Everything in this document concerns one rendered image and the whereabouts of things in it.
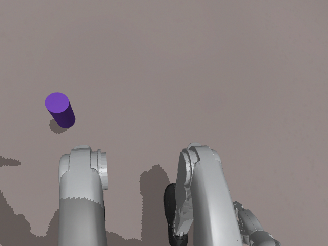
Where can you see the right robot hand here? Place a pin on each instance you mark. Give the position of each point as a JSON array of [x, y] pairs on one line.
[[248, 223]]

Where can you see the right robot foot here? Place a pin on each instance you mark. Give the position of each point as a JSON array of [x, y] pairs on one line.
[[170, 207]]

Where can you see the right robot arm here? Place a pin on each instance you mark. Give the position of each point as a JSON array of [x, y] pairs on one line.
[[262, 238]]

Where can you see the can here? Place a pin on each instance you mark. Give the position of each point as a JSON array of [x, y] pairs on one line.
[[59, 107]]

